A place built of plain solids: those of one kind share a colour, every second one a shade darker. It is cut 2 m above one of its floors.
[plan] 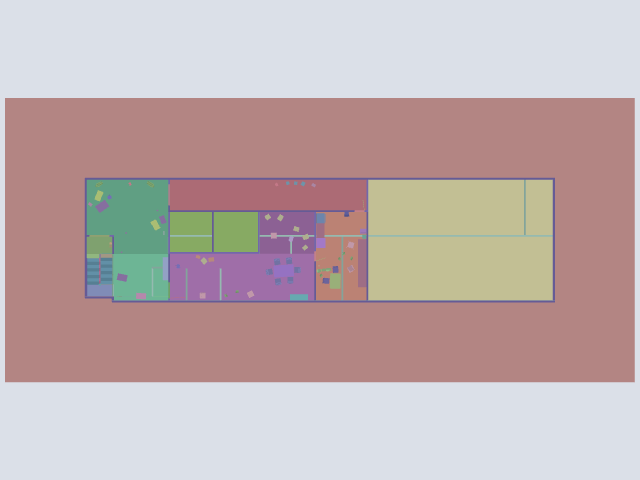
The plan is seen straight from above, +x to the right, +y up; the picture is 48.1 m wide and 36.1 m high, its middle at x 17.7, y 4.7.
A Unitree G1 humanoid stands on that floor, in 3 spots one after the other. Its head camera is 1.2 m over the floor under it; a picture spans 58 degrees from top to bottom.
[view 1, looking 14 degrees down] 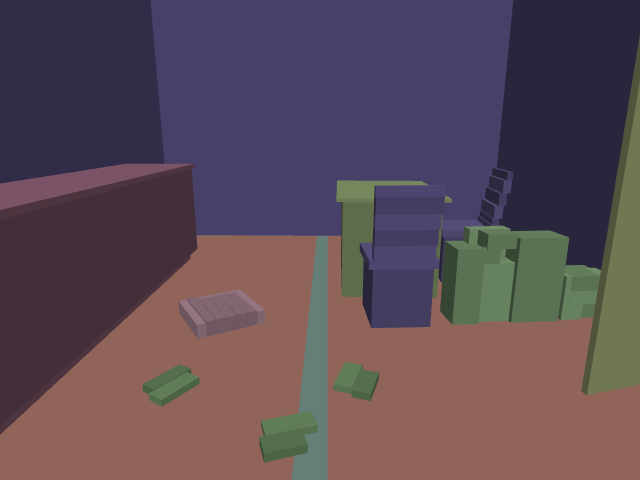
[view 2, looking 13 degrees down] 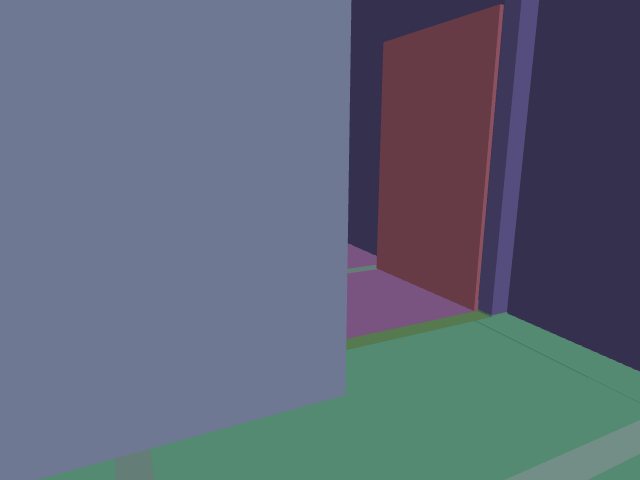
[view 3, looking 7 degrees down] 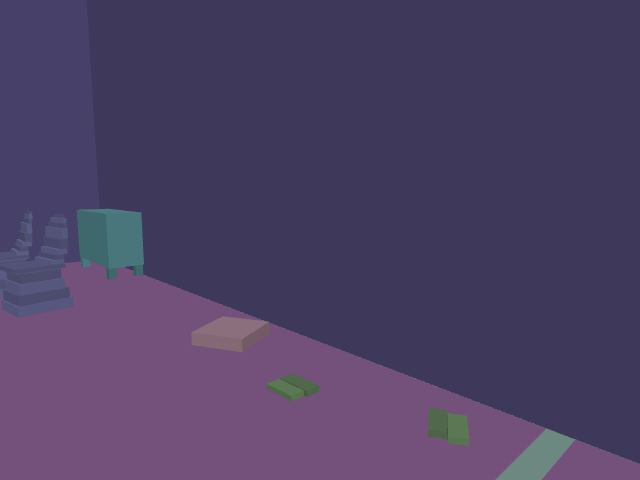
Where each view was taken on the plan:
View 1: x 19.32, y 5.17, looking -89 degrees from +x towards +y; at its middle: wall_band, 4.96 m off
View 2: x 4.24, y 2.58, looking -25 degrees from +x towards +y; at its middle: trophy_cabinet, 1.85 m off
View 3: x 9.57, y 2.38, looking -43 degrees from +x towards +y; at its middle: wall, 3.27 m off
